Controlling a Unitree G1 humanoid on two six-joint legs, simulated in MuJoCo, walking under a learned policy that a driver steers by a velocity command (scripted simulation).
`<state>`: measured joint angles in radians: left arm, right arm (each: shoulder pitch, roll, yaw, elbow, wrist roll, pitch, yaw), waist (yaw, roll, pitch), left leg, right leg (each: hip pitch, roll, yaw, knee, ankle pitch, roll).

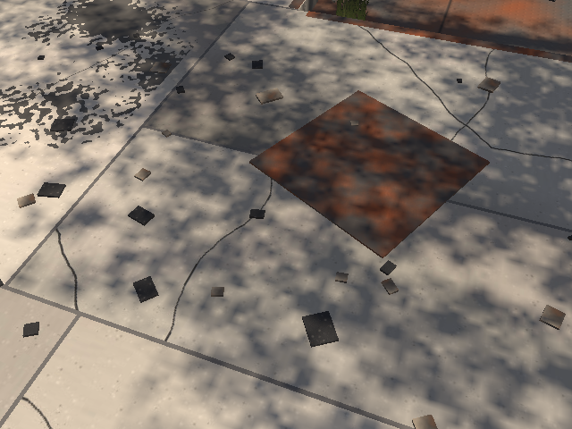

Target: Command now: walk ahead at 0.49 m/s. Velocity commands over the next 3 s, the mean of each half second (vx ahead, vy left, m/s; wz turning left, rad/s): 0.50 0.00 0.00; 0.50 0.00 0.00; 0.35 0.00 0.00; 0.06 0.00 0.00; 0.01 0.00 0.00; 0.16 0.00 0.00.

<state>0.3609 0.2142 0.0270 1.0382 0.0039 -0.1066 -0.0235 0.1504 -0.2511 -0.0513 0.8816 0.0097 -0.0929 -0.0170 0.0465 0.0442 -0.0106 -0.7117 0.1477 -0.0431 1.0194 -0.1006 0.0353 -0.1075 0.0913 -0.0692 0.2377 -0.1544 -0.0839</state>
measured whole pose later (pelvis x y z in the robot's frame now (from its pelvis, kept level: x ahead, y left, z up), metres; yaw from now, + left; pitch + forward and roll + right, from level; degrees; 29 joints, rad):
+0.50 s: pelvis +0.29 +0.07 +0.00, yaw +0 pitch +1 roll +1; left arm 0.19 0.27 0.05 0.93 -0.01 -0.08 0.01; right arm 0.30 -0.22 -0.05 0.95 -0.01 -0.11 0.03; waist -0.03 -0.04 0.00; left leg -0.18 -0.06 0.07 0.30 -0.14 0.08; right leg -0.63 -0.12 0.04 1.08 -0.21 -0.04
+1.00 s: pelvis +0.56 +0.00 -0.01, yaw -1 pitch +1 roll +0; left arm 0.22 0.23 0.06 0.94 0.00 -0.10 -0.04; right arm 0.25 -0.26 -0.06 0.95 0.02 -0.10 -0.01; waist 0.01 0.04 0.02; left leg -0.49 0.08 -0.03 1.17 -0.31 0.06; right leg -0.28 0.05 -0.07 0.40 -0.15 -0.07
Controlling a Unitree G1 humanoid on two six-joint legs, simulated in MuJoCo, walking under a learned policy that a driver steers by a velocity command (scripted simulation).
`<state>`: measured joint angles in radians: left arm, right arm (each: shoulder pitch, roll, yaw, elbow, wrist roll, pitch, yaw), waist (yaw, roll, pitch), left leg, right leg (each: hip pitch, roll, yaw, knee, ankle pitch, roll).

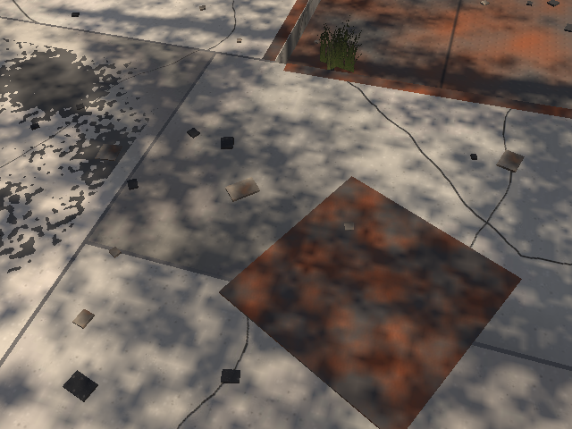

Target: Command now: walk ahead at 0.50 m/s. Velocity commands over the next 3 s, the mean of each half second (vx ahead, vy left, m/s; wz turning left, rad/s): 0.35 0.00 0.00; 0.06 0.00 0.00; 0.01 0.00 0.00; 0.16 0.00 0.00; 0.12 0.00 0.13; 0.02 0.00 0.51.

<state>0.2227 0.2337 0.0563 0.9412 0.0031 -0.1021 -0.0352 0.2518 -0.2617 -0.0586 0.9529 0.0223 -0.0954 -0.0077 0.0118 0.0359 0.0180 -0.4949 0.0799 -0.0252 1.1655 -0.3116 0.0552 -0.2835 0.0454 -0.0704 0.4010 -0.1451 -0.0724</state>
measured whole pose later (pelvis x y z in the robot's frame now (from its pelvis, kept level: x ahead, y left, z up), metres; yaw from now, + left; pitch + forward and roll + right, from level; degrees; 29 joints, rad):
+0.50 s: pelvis +0.23 +0.05 -0.01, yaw +0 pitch +2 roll +0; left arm 0.26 0.25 0.05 1.01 -0.01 -0.04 0.02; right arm 0.08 -0.22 -0.04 0.91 -0.01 -0.07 0.02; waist 0.02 -0.02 0.05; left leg -0.43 -0.01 0.06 0.47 -0.07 0.06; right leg -0.38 -0.01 0.03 1.09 -0.54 0.02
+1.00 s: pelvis +0.30 +0.04 +0.00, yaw +0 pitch +0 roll +0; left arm 0.24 0.19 0.04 1.08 0.00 -0.02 0.04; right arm 0.17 -0.21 -0.04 1.04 0.00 -0.01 -0.02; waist 0.00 0.00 0.03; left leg -0.28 0.00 0.05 0.48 -0.20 0.02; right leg -0.21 -0.03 -0.01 0.51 -0.29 0.02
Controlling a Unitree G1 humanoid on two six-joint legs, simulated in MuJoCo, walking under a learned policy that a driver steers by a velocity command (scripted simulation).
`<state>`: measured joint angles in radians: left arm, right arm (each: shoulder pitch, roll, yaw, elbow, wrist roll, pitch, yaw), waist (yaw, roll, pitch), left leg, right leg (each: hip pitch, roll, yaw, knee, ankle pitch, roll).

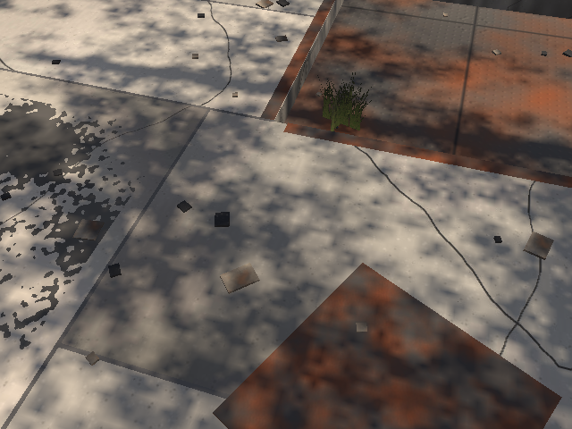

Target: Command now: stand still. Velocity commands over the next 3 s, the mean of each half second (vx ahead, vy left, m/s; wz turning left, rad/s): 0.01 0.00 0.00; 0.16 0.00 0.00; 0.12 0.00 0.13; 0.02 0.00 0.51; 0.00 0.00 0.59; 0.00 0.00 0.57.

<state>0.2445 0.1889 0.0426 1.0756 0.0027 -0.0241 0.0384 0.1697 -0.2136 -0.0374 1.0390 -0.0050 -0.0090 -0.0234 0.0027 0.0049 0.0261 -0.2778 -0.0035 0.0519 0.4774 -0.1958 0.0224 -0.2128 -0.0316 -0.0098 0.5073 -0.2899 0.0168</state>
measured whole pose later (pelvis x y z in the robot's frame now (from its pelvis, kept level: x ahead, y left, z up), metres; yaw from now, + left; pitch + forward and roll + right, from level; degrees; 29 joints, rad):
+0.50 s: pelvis +0.02 +0.00 +0.00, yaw +0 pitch -1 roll +0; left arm 0.24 0.18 0.04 1.11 0.00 -0.01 0.04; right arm 0.15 -0.20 -0.04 1.10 0.00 0.01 -0.04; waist 0.00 0.00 0.04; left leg -0.24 0.00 0.04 0.50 -0.23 0.02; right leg -0.16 -0.02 -0.02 0.49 -0.31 0.01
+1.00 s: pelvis +0.07 -0.03 +0.00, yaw +0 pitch +1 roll +1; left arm 0.40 0.18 0.05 1.10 -0.01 -0.10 0.02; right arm 0.25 -0.23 -0.06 1.08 0.04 -0.06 -0.01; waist 0.03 0.03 -0.03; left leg -0.41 0.01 0.02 0.94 -0.43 0.05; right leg -0.17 0.00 -0.06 0.51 -0.37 -0.05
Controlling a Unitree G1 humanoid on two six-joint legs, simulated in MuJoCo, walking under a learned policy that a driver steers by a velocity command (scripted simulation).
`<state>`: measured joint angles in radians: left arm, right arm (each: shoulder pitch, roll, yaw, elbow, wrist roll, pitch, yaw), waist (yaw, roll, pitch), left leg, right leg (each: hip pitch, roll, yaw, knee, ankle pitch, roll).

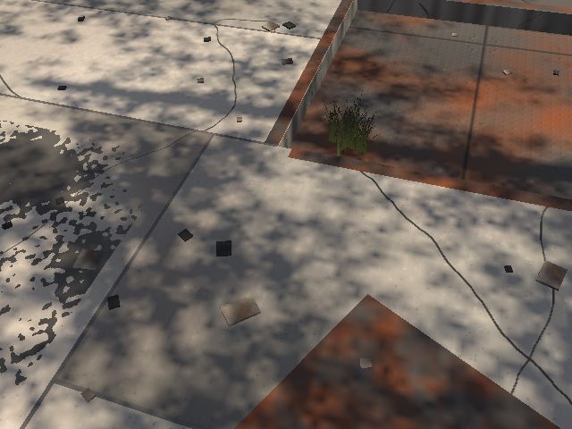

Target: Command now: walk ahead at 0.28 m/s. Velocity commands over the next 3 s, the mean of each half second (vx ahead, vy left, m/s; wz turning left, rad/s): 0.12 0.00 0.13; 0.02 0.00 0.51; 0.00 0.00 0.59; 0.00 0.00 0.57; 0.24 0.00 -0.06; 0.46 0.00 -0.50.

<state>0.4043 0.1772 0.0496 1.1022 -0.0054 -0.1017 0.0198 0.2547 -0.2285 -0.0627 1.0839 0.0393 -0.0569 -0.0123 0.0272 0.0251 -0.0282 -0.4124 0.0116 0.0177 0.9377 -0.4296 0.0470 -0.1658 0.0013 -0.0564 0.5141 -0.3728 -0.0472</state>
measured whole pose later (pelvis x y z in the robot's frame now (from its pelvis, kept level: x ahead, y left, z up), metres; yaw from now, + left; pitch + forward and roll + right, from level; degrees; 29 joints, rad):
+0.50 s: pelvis +0.12 +0.03 +0.00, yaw +5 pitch +2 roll +0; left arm 0.15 0.24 0.06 0.94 0.00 -0.03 0.08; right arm 0.11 -0.25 -0.06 0.95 -0.01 -0.02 -0.01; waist -0.03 -0.01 0.04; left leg -0.39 -0.07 -0.01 0.42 -0.07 0.08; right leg -0.47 -0.01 0.04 1.00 -0.49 0.04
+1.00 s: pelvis +0.14 -0.01 +0.01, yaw +22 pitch +2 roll +1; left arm 0.18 0.23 0.05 0.83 0.01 -0.01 0.07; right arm 0.16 -0.30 -0.10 0.78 0.02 0.05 -0.02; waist 0.02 0.03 0.04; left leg -0.55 0.02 -0.04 0.98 -0.32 -0.10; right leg -0.23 -0.06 -0.13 0.41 -0.22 -0.02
